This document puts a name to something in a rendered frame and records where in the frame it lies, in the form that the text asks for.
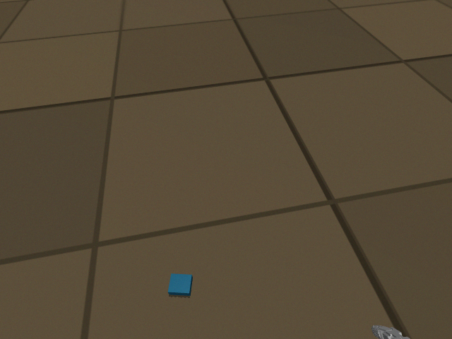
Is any small box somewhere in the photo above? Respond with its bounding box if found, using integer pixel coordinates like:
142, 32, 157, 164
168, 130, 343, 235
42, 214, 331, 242
168, 273, 193, 296

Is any right robot hand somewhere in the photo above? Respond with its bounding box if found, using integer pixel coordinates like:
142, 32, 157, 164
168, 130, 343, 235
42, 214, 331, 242
371, 325, 410, 339

